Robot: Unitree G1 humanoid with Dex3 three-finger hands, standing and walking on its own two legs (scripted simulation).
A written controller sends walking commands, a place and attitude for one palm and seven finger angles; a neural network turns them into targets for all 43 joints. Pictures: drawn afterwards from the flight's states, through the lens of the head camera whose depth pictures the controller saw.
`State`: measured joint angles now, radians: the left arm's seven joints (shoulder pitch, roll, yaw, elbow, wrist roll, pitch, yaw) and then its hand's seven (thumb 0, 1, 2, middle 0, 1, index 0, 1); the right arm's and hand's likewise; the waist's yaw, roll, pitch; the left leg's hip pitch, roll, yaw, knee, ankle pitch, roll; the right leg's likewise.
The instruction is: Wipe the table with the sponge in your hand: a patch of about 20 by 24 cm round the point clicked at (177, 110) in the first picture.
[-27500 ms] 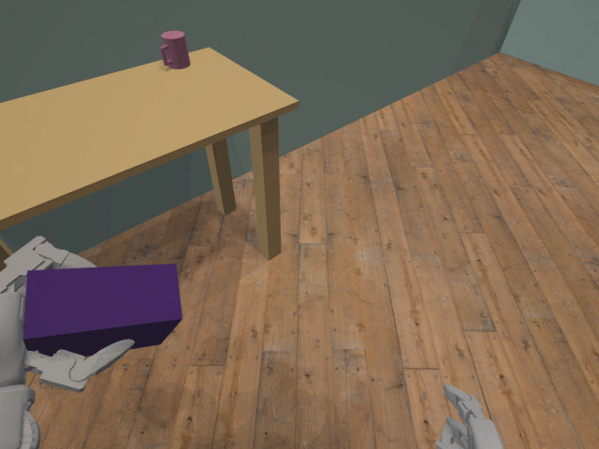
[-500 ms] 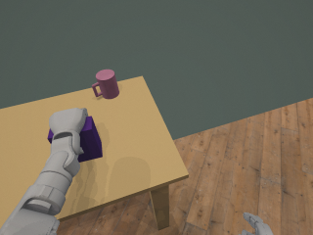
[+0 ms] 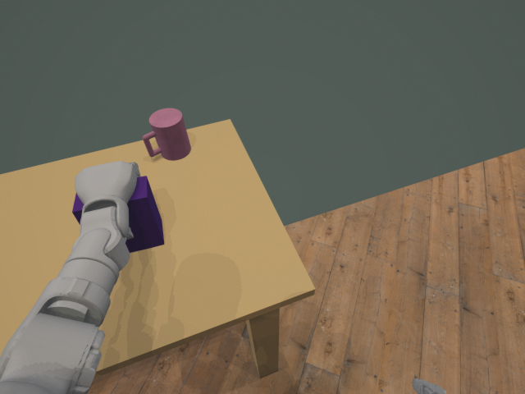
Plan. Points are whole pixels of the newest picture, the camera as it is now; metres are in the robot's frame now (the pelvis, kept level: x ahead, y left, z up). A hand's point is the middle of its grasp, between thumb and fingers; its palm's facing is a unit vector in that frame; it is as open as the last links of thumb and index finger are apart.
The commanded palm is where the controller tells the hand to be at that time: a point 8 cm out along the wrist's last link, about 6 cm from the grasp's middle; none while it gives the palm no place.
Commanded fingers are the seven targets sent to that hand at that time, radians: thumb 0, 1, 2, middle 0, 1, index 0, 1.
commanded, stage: wipe forward along the middle lane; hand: left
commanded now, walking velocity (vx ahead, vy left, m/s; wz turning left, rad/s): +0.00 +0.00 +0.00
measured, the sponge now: (126, 226) +0.39 +0.28 +0.01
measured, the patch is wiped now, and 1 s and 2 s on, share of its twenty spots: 0.95 0.95 0.95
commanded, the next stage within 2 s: slide back across to the first lane in 0.20 s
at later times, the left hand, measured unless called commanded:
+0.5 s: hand (114, 186) +0.44 +0.30 +0.06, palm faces -0.10 -0.01 -0.99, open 10.0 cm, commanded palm +0.41 +0.30 +0.11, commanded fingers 0.00 0.10 1.30 -1.20 -1.60 -1.20 -1.60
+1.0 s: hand (66, 197) +0.41 +0.37 +0.07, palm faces -0.13 -0.03 -0.99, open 10.0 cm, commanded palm +0.39 +0.36 +0.12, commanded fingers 0.00 0.10 1.30 -1.20 -1.60 -1.20 -1.60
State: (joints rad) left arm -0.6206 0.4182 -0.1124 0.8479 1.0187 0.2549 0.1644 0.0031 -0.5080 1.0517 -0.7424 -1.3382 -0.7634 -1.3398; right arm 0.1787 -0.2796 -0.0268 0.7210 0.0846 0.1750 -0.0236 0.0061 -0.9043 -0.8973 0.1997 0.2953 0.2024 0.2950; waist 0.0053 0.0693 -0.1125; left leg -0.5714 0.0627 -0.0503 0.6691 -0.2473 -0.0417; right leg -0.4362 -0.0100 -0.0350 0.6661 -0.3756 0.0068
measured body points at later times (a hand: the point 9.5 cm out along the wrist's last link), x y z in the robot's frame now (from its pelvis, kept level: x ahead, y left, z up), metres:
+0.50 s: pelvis +0.01 +0.01 +0.00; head +0.06 -0.01 +0.45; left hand +0.44 +0.29 +0.12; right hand +0.06 -0.27 -0.14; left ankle +0.05 +0.15 -0.72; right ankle -0.03 -0.13 -0.72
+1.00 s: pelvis +0.03 +0.02 +0.01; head +0.07 +0.02 +0.45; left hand +0.41 +0.37 +0.12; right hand +0.16 -0.25 -0.11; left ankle +0.05 +0.15 -0.72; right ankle -0.03 -0.13 -0.72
